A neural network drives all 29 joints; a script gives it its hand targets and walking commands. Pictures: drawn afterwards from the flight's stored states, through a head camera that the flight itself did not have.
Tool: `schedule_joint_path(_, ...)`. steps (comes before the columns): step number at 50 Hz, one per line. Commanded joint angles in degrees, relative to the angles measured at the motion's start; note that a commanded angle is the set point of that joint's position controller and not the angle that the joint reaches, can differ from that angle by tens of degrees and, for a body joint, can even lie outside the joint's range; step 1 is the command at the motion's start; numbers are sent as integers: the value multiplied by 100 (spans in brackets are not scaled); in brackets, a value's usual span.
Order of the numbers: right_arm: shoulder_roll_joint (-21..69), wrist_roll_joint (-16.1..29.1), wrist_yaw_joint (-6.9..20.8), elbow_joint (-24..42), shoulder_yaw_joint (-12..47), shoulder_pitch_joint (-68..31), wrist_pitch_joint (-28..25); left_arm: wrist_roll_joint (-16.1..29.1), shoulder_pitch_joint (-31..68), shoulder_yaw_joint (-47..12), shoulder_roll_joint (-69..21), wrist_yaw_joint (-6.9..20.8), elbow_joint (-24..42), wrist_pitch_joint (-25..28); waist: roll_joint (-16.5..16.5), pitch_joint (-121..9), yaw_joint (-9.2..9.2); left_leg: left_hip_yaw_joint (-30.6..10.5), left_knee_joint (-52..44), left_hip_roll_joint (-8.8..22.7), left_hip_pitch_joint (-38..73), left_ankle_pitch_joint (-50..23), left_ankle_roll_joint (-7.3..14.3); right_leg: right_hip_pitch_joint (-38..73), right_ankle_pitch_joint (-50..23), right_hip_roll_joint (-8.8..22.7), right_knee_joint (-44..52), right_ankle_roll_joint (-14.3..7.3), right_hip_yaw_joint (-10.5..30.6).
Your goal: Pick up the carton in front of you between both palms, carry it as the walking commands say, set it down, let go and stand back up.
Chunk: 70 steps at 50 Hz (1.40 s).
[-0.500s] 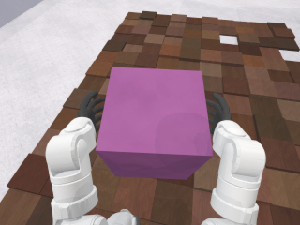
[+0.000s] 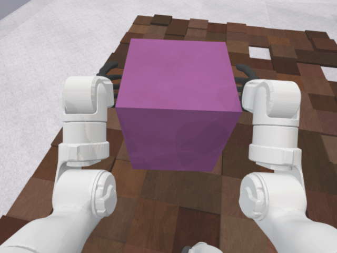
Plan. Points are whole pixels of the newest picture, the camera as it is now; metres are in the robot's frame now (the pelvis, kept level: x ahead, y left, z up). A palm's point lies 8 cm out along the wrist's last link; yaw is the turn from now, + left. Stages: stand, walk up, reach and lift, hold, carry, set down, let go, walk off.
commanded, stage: carry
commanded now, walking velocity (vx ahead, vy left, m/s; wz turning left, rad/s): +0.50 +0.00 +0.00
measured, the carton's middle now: (175, 111) +0.41 +0.01 +0.11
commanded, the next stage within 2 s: none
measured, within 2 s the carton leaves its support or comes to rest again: neither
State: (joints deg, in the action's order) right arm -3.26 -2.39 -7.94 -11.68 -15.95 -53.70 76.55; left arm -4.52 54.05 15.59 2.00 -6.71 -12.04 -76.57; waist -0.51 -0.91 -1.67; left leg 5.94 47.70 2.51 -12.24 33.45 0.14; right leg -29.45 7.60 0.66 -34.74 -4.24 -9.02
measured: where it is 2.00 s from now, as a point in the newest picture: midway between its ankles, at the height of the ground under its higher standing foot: (178, 108)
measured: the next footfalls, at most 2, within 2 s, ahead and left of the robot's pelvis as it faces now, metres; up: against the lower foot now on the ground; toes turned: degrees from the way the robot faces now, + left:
left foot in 0.36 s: +0.40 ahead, +0.10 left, +0.02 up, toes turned +2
right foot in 0.80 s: +0.66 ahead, -0.09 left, +0.01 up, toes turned -6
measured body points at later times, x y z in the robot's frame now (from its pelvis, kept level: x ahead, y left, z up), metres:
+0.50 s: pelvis +0.31 +0.03 +0.03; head +0.37 +0.03 +0.48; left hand +0.72 +0.15 +0.16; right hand +0.70 -0.15 +0.16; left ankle +0.36 +0.10 -0.69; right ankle +0.21 -0.08 -0.61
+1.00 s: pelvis +0.62 -0.03 +0.04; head +0.67 -0.05 +0.48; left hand +0.98 +0.13 +0.12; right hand +1.00 -0.17 +0.11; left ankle +0.61 +0.10 -0.63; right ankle +0.62 -0.09 -0.71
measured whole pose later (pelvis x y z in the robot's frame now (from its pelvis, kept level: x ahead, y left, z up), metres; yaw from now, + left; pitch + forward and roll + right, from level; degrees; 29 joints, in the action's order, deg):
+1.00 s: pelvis +0.62 -0.03 +0.04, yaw +0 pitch +5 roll +2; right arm 0.5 -3.9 -7.7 -8.5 -11.6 -38.7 68.7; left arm -3.5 35.7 12.1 -1.4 -7.5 -6.1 -68.4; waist -0.2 1.0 -2.7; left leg 1.7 59.3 0.8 -33.7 20.9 1.1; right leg -18.6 12.9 -1.2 -25.6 -4.2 -6.7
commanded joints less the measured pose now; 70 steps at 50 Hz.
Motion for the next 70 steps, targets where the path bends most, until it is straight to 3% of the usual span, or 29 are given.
schedule_joint_path(1, 6306, 2028, 1264, 256, 2852, -3970, 1, 2520, 3975, -2883, -6183, 1293, 356, 72, 1543, -3065, -272, -667, 3177, -440, -3088, -520, 226, 4888, -489, 1911, 1252, -1053, 3958)
schedule_joint_path(3, 6377, 1979, 1169, 585, 2924, -4112, -49, 2854, 4579, -3171, -6595, 1376, 1022, 117, 423, -2814, -273, -682, 3223, -155, -3275, -915, 275, 4330, -1502, 1680, 1057, -919, 3074)
schedule_joint_path(5, 6401, 1936, 1070, 893, 2950, -4084, -92, 3163, 4994, -3384, -6791, 1381, 1601, 144, 429, -2837, -217, -688, 2690, 8, -3183, -1213, 271, 4081, -1448, 1552, 1126, -738, 2578)
schedule_joint_path(9, 6218, 1787, 893, 1341, 3158, -3718, -150, 3198, 4748, -3557, -6561, 1283, 2237, 143, 616, -2965, -229, -424, 1583, -56, -3324, -1013, 223, 4322, -2061, 1553, 1101, -858, 2084)
schedule_joint_path(14, 5867, 1693, 852, 1424, 3480, -3409, -127, 2849, 4001, -3668, -5972, 1232, 2119, 81, 891, -2801, -286, 128, -423, -384, -2740, -2057, 257, 4194, -3347, 1090, 777, -657, 1088)
schedule_joint_path(17, 5888, 1807, 990, 1191, 3617, -3351, -85, 2663, 3677, -3681, -5807, 1271, 1673, 78, 1011, -2939, 109, 624, -2017, -767, -817, -3123, 416, 3522, -4291, 794, -221, -205, 306)
schedule_joint_path(18, 5964, 1899, 1074, 1129, 3617, -3350, -82, 2612, 3649, -3694, -5812, 1284, 1519, 96, 877, -3083, 390, 330, -2220, -454, 468, -3545, 523, 2689, -3611, 689, -899, -7, 201)
schedule_joint_path(19, 5980, 1949, 1161, 1024, 3570, -3204, -103, 2574, 3666, -3691, -5832, 1302, 1355, 65, -199, -3452, 751, -1188, -2122, 410, 2000, -4142, 799, 1273, -1656, 212, -2025, 179, 148)
schedule_joint_path(20, 5842, 1918, 1204, 921, 3520, -3291, -131, 2594, 3540, -3678, -6094, 1335, 1169, 46, -1737, -4000, 663, -3489, -2044, 1737, 3441, -5886, 1850, -437, 2047, -697, -3696, 411, 485)
schedule_joint_path(21, 6089, 2060, 1262, 880, 3593, -3318, -127, 2517, 3734, -3669, -5991, 1325, 1209, 84, -1400, -4032, 693, -3456, -1841, 1672, 3576, -5591, 2055, -936, 2423, -477, -4447, 268, 1102)
schedule_joint_path(24, 6648, 2551, 1401, 1413, 3815, -4035, -185, 2431, 3923, -3566, -6196, 1209, 1371, 138, -512, -3062, 692, -2653, -2017, 1293, 2847, -4840, 1373, -1608, 1670, 14, -3224, 119, 1234)
schedule_joint_path(30, 7145, 2749, 1638, 977, 3919, -3556, -420, 1780, 2690, -3316, -6303, 1078, 640, 396, -550, -2926, 731, -2060, -2173, 1169, 2663, -4938, 1365, -1591, 1119, 31, -1680, 368, 882)
schedule_joint_path(35, 7221, 2822, 1727, 968, 4096, -3541, -752, 1813, 2745, -3517, -6367, 1109, 764, 687, -774, -2338, 670, -899, -2386, 669, 1426, -5299, 864, 56, -564, -249, 302, 306, 231)
schedule_joint_path(38, 7085, 2692, 1655, 806, 4088, -3097, -831, 1945, 2550, -3615, -6311, 1154, 717, 721, -668, -2626, 319, -307, -1227, 471, 1234, -5793, 496, 1611, -1367, -322, 1237, 122, 28)
schedule_joint_path(39, 7030, 2618, 1633, 687, 4071, -2911, -858, 1981, 2352, -3591, -6285, 1197, 610, 735, -417, -2788, 146, -226, -636, 332, 761, -5172, 365, 2481, -1231, -132, 1321, 104, 32)
schedule_joint_path(40, 6926, 2533, 1614, 532, 4031, -2809, -888, 2009, 2167, -3551, -6284, 1263, 481, 754, -29, -2892, -79, -248, 353, 202, -159, -3601, 273, 3395, -1665, 573, 1050, 99, 719)
schedule_joint_path(41, 7127, 2479, 1610, 305, 3951, -2623, -843, 1956, 2158, -3470, -6037, 1284, 289, 796, 1554, -3565, 62, -340, 1851, -459, -1976, -528, 84, 5248, -2612, 2095, 563, -839, 3104)
schedule_joint_path(42, 6988, 2389, 1582, 307, 3871, -2491, -858, 2049, 1990, -3512, -6172, 1321, 230, 846, 1598, -3565, -142, -581, 2783, -594, -3020, -107, 90, 5493, -1524, 2260, 852, -1294, 3838)
schedule_joint_path(44, 7057, 2406, 1508, 613, 3961, -2868, -936, 2380, 2490, -3719, -6609, 1411, 745, 953, 646, -2970, -173, -737, 2332, -178, -3326, -790, 171, 4664, -1301, 1770, 1157, -916, 3165)
schedule_joint_path(46, 7124, 2398, 1383, 904, 3981, -2902, -1001, 2722, 3069, -3973, -6849, 1435, 1331, 1016, 401, -2804, -107, -695, 1718, -13, -2995, -1188, 141, 4076, -1502, 1634, 1349, -703, 2688)
schedule_joint_path(51, 6869, 2100, 1088, 1259, 4042, -2349, -1063, 3039, 3020, -4245, -6808, 1434, 1865, 1046, 653, -2778, -146, -364, 442, -65, -3073, -1575, 47, 4143, -1902, 1418, 1451, -731, 1998)
schedule_joint_path(57, 6361, 1908, 1010, 1467, 4187, -2183, -935, 2914, 2570, -4314, -6362, 1451, 1828, 914, 731, -2477, -335, 205, -1393, -425, -2498, -3560, 205, 4136, -3105, 796, 1128, -396, 993)
schedule_joint_path(61, 6154, 1868, 1162, 1043, 4056, -2053, -796, 2736, 2306, -4208, -6160, 1475, 1283, 836, 795, -2618, 87, 425, -2664, -560, -539, -4205, 547, 3688, -3739, 693, 13, 43, 457)
schedule_joint_path(62, 6136, 1882, 1223, 902, 3976, -1995, -781, 2700, 2344, -4179, -6138, 1477, 1156, 827, 599, -2744, 344, 360, -2654, -402, 568, -4408, 583, 3014, -3096, 530, -687, 217, 316)
schedule_joint_path(63, 6029, 1864, 1282, 753, 3842, -1939, -773, 2681, 2419, -4130, -6149, 1480, 1012, 797, -190, -3165, 498, -838, -1885, 665, 2315, -5551, 888, 1428, -846, 307, -1808, 412, 381)
schedule_joint_path(64, 5981, 1826, 1315, 556, 3752, -1929, -809, 2668, 2459, -4044, -6365, 1476, 849, 760, -1399, -3630, 629, -3029, -2075, 1713, 3699, -4560, 1890, -612, 2222, -499, -3376, 526, 577)
schedule_joint_path(65, 6263, 1971, 1373, 438, 3802, -1787, -807, 2613, 2506, -4040, -6329, 1462, 846, 763, -1231, -3572, 658, -3320, -2361, 1692, 3385, -3279, 1828, -933, 2352, -309, -3863, 299, 973)
schedule_joint_path(68, 6822, 2445, 1492, 1069, 4027, -2839, -893, 2633, 2988, -3966, -6628, 1370, 1155, 826, -398, -2792, 570, -2571, -2688, 1287, 1927, -3787, 1405, -852, 1642, 66, -2999, 173, 1050)
schedule_joint_path(70, 7013, 2720, 1506, 1358, 4169, -3182, -910, 2579, 2936, -3924, -6662, 1242, 1279, 842, -479, -2777, 535, -2147, -2804, 1094, 1550, -3721, 1317, -568, 1591, 51, -2253, 289, 912)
